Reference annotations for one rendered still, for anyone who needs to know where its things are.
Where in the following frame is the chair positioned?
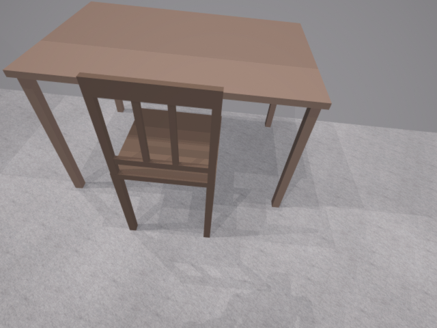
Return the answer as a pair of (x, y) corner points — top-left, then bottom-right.
(76, 72), (224, 238)

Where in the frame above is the table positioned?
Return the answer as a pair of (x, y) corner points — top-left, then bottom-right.
(3, 1), (332, 208)

